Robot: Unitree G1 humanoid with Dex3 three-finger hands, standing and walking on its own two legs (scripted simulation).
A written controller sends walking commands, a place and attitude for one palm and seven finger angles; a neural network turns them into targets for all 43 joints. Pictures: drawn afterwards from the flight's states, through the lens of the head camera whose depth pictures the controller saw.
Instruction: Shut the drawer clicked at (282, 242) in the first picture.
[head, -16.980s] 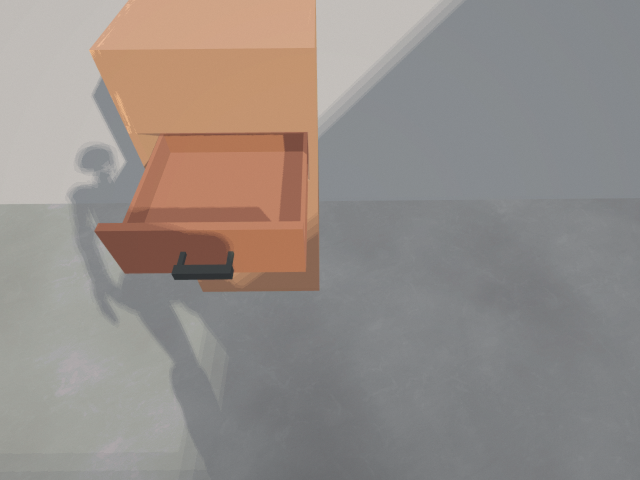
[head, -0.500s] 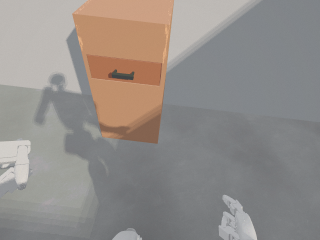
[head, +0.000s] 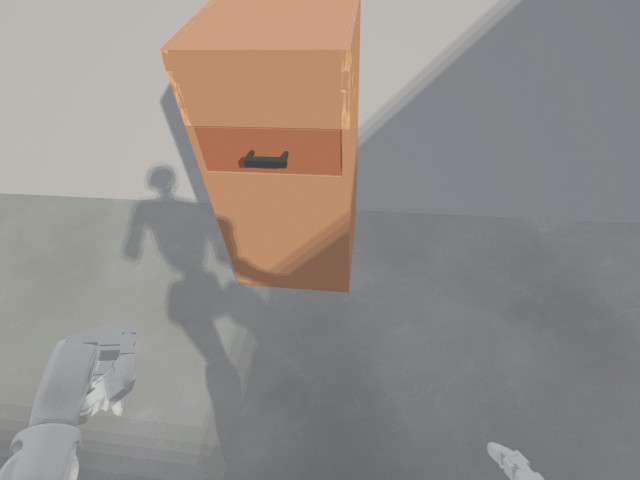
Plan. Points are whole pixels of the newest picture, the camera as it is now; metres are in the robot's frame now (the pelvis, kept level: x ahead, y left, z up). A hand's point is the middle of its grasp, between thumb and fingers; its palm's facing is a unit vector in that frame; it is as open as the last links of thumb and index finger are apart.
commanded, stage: let the arm hang, fingers relaxed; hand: left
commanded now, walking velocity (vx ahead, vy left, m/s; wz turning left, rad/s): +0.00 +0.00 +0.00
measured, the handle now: (267, 158) +0.91 +0.18 -0.12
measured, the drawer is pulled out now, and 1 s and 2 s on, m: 0.00 0.00 0.00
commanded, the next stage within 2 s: look to check the result in 1.00 s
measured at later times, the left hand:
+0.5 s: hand out of the picture -0.04 +0.21 -0.15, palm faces +0.03 -0.96 -0.27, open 5.5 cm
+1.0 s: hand out of the picture +0.01 +0.20 -0.15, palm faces +0.02 -0.98 -0.21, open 7.3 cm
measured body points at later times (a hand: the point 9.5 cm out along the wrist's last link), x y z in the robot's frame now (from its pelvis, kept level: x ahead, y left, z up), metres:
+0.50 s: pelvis -0.02 +0.01 +0.02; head -0.02 +0.00 +0.47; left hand -0.04 +0.26 -0.13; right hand -0.03 -0.21 -0.15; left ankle -0.01 +0.13 -0.72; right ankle +0.03 -0.09 -0.72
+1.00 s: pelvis -0.02 +0.02 +0.02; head -0.01 +0.01 +0.47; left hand +0.01 +0.25 -0.14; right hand -0.05 -0.20 -0.15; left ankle -0.01 +0.13 -0.72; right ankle +0.03 -0.09 -0.72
